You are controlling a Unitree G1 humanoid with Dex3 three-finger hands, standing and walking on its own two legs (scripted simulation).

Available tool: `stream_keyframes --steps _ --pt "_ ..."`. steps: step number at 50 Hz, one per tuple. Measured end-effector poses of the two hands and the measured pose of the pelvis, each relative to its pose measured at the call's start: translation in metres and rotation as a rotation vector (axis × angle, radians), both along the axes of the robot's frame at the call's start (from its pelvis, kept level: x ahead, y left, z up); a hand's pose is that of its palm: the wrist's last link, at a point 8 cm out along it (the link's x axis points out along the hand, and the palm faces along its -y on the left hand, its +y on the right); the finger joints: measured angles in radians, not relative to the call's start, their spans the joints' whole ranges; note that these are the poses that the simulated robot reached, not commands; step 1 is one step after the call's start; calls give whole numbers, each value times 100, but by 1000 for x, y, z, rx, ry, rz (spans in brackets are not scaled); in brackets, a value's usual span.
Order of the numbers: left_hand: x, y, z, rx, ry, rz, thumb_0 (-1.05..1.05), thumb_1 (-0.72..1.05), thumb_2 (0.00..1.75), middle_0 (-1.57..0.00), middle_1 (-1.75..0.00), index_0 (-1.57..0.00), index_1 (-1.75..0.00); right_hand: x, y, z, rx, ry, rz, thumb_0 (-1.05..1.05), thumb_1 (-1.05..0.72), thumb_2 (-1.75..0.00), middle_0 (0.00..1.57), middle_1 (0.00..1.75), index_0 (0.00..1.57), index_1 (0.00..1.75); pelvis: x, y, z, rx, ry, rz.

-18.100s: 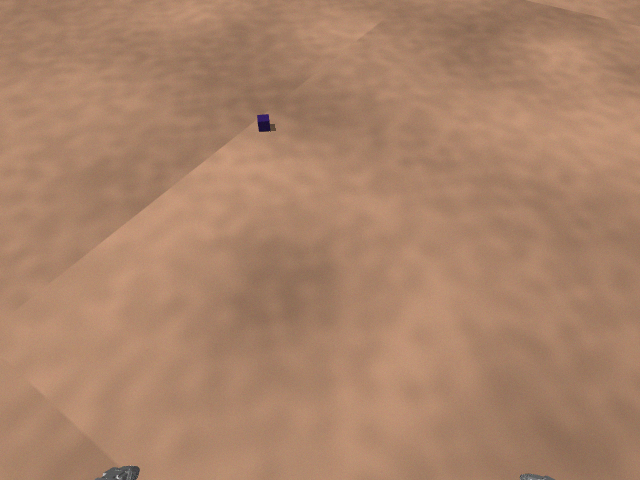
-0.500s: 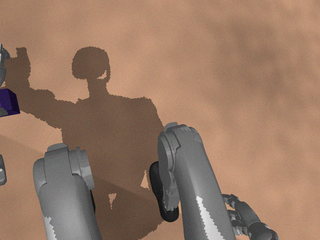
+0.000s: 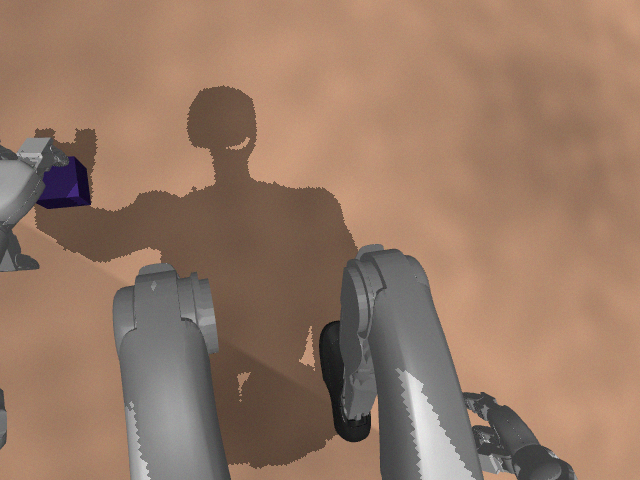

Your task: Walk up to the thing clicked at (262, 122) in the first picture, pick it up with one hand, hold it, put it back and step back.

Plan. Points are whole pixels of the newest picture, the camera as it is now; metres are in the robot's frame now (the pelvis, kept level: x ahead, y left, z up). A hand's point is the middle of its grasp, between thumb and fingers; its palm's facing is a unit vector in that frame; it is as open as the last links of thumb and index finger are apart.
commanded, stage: approach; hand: left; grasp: from above
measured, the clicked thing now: (60, 183) +0.45 +0.33 -0.30
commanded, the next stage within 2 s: rest palm in 0.32 s
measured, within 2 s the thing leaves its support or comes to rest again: neither
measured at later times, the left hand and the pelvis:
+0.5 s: hand (12, 149) +0.46 +0.34 -0.17, palm faces -0.51 -0.08 -0.86, open 13.7 cm; pelvis +0.00 +0.00 +0.00, yaw +0 degrees
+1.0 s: hand (45, 186) +0.43 +0.33 -0.24, palm faces -0.41 -0.09 -0.91, open 14.2 cm; pelvis +0.00 +0.00 -0.03, yaw -2 degrees
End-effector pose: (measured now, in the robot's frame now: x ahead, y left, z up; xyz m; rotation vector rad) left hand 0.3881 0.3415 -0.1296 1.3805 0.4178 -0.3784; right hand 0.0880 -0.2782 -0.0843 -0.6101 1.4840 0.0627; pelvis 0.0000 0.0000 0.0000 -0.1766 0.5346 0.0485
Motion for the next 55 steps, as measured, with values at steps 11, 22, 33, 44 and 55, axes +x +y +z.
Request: stream_keyframes --steps 11,22,33,44,55 --pt "12 11 19 162 -156 86 0 -44 92 -15 -93 -15 -92 66 12 -5 6 -250 75 0 -90 -89 20 30 20 29 -9 1 -11 21 2 12" --pt "80 4 27 193 -14 191 0 -45 93 -11 -102 -13 -99 -5 20 -10 30 -125 -41 -1 -91 -89 21 30 20 30 -5 3 -6 10 34 -2" --pt "58 -6 -25 78 115 108 1 -48 95 -8 -101 -10 -99 -73 17 8 14 157 -101 0 -90 -89 21 30 20 30 1 1 1 -2 33 -14" --pt "46 -9 -46 45 -50 34 0 -53 101 -8 -94 -7 -95 -27 0 6 -59 44 44 0 -90 -89 21 30 20 30 -1 -1 -19 -10 -23 -27" --pt "57 -12 -56 150 -54 114 0 -50 100 -8 -97 -8 -96 2 17 -11 21 -64 124 -1 -90 -89 20 30 20 29 1 2 -27 -17 -13 -37"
